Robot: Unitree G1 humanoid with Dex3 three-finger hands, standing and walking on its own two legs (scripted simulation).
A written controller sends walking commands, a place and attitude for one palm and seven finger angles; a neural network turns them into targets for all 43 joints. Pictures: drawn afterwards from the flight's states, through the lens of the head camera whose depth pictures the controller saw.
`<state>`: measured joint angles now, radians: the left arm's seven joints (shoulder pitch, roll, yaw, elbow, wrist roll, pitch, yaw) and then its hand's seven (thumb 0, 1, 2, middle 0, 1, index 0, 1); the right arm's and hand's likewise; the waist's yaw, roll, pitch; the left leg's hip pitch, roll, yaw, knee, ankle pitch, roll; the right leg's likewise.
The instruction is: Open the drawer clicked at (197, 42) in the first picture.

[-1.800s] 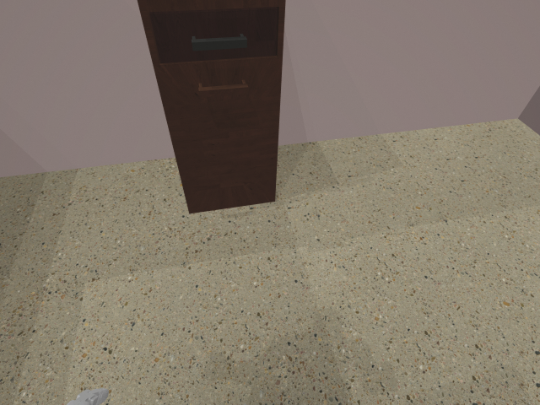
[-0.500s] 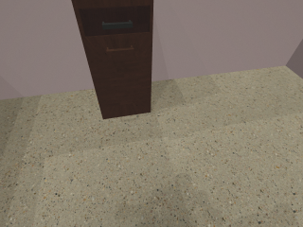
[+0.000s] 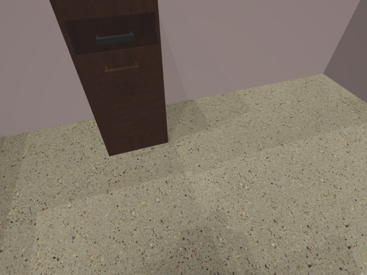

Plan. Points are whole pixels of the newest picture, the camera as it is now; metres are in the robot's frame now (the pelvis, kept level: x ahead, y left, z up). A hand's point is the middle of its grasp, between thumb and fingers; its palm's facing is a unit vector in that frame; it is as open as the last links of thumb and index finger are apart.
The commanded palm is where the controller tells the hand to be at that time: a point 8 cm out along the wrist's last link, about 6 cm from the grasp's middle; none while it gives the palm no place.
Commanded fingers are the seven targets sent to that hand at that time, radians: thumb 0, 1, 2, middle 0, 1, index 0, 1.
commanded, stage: walk to a spot facing it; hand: left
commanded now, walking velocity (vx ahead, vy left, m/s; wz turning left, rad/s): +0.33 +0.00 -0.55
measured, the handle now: (115, 37) +1.05 +0.40 +0.06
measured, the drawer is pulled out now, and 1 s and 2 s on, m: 0.00 0.00 0.00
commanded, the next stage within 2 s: turn to face it in 0.62 s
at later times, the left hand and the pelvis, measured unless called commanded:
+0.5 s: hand out of the picture +0.11 +0.11 -0.16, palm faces -0.05 -0.98 -0.18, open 7.4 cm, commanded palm none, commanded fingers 0.00 0.90 0.90 -0.20 -0.30 -0.20 -0.30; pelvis +0.16 -0.05 +0.01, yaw -10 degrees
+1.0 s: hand (165, 166) +0.50 +0.11 -0.16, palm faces -0.14 -0.98 -0.16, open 7.4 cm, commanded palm none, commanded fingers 0.00 0.90 0.90 -0.20 -0.30 -0.20 -0.30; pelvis +0.36 -0.04 +0.01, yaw -10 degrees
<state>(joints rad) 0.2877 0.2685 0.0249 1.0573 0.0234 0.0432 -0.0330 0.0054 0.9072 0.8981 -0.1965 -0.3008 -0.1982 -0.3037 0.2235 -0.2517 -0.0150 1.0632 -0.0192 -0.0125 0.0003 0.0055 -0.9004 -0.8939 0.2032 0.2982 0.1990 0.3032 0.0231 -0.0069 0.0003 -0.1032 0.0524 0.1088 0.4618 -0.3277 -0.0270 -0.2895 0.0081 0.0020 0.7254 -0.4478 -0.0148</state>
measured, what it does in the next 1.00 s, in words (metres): walks ahead: left foot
